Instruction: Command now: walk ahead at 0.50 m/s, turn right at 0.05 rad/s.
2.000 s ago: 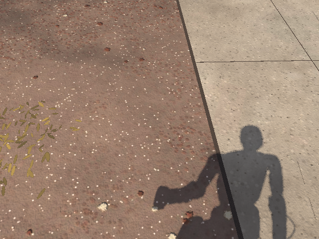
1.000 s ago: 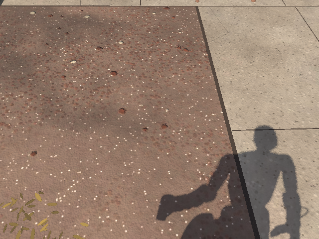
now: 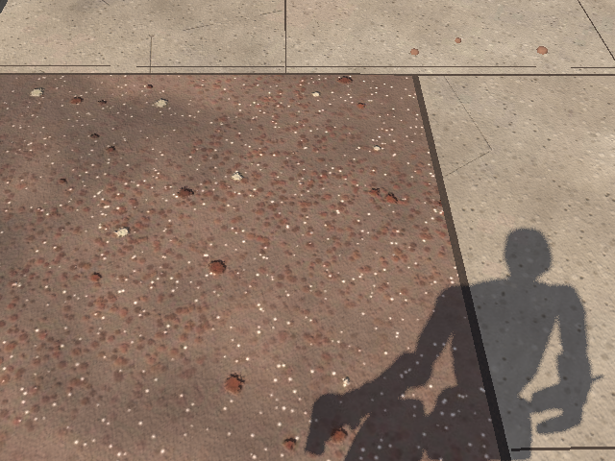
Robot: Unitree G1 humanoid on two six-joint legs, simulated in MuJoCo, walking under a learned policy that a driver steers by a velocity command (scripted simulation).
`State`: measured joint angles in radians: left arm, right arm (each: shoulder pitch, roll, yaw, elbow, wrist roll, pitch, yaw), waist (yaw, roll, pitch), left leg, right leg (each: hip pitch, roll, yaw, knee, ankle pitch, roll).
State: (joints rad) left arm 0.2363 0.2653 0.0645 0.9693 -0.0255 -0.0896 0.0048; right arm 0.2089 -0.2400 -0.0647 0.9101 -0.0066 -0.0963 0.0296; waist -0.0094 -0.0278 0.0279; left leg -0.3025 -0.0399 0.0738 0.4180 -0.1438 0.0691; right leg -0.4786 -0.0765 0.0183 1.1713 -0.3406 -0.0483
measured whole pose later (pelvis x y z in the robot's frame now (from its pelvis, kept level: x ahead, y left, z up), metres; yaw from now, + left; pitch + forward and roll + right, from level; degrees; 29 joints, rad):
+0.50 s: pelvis +0.28 -0.08 -0.01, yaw -14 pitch +2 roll +1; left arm 0.14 0.27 0.09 0.82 -0.02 -0.06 -0.04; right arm 0.25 -0.27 -0.06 0.91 0.02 -0.11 -0.01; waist 0.00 0.00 0.05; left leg -0.31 0.04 0.00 1.20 -0.44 0.00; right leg -0.44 0.06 -0.03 0.57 -0.17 -0.10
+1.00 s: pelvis +0.58 -0.12 -0.01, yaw -31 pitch +2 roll +1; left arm 0.33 0.29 0.07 0.78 -0.03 -0.03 0.01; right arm 0.12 -0.26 -0.06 0.76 -0.01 -0.12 0.01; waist 0.02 -0.03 0.01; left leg -0.37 -0.02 0.03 0.51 -0.17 0.02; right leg -0.40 0.03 0.10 1.18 -0.43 -0.03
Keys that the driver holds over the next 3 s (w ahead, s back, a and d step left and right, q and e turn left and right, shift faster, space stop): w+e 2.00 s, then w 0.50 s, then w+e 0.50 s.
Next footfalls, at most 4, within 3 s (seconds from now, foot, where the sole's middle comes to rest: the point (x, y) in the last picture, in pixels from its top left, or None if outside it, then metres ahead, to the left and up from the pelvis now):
0.40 right None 0.38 -0.17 -0.78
0.88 left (341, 356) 0.72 -0.07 -0.78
1.40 right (497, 333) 0.78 -0.45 -0.78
1.88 left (504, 229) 1.11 -0.55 -0.78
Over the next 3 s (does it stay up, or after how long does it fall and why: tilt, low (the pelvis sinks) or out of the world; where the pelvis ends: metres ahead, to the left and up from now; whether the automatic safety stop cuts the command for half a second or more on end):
stays up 1.13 -1.03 0.00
